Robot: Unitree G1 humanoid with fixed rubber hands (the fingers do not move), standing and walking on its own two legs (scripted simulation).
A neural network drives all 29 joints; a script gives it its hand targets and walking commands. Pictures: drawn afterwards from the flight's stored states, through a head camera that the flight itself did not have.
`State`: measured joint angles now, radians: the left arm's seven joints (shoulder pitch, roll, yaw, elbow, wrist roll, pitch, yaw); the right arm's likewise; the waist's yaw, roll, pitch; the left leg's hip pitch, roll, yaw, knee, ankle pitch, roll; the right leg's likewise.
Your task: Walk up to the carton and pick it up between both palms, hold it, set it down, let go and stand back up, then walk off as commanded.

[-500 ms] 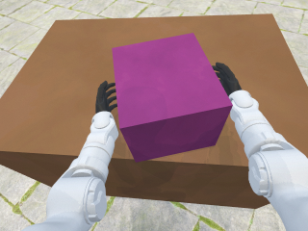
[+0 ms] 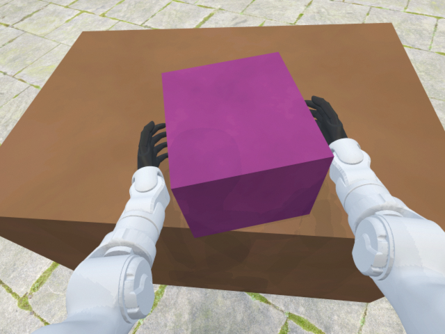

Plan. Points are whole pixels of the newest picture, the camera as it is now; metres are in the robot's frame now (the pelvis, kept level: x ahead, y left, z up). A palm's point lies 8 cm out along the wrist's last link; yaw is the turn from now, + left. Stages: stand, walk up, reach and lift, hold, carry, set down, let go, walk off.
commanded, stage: reach and lift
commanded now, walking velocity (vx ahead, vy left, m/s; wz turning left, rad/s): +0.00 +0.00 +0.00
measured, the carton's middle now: (236, 144) +0.49 +0.04 +0.02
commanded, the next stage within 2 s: none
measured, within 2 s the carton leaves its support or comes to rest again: leaves its support in 1.12 s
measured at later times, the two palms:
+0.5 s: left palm (150, 165) +0.40 +0.20 +0.05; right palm (331, 138) +0.47 -0.14 +0.06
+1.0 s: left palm (147, 170) +0.39 +0.20 +0.05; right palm (329, 142) +0.46 -0.13 +0.07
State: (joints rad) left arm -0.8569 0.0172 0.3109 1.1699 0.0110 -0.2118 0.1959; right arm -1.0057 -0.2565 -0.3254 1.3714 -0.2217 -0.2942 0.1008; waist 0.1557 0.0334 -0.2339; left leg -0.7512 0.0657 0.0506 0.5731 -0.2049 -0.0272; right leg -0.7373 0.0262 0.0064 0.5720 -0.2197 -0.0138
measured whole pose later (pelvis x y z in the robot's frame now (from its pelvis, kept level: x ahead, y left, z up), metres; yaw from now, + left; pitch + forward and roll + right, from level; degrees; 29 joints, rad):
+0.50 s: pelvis +0.00 +0.00 +0.00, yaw +0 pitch +22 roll +0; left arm -0.86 0.01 0.31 1.17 0.01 -0.22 0.21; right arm -1.01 -0.25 -0.33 1.39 -0.19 -0.30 0.10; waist 0.16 0.03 -0.23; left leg -0.75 0.07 0.05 0.57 -0.20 -0.03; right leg -0.74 0.03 0.01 0.57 -0.22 -0.01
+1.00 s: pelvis +0.00 +0.00 +0.00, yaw +0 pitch +22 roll +0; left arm -0.84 0.01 0.30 1.22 -0.05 -0.24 0.23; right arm -0.99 -0.24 -0.25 1.41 -0.10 -0.29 0.08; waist 0.16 0.03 -0.26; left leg -0.75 0.07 0.05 0.57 -0.20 -0.03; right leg -0.74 0.03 0.01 0.57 -0.21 -0.01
